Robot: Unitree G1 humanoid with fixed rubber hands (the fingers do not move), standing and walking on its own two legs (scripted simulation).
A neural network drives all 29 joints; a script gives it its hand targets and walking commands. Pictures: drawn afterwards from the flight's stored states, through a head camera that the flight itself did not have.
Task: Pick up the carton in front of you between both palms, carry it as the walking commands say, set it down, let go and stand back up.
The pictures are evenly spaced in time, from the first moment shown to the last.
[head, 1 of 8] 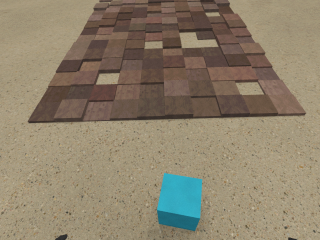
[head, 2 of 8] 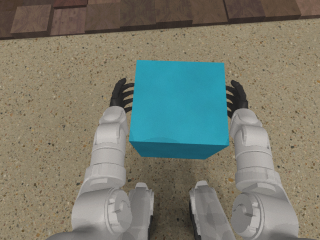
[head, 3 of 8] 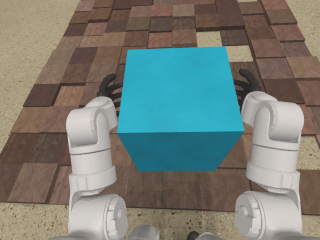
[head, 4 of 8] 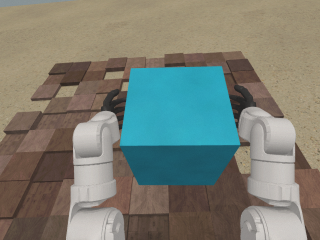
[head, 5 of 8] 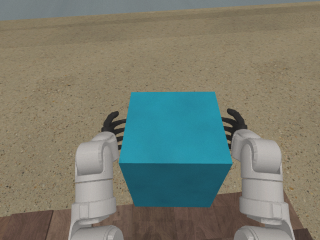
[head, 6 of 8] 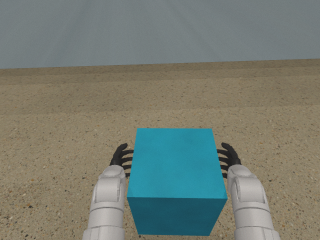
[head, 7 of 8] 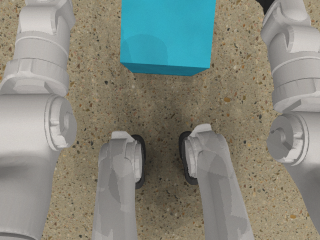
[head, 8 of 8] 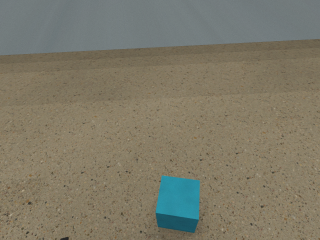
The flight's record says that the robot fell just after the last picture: no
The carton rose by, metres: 0.79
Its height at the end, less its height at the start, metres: +0.00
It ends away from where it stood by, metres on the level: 5.81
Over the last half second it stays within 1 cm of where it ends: yes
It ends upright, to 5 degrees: yes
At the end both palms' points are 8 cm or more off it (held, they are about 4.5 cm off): yes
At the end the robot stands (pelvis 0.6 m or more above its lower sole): yes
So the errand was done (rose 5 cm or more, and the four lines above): yes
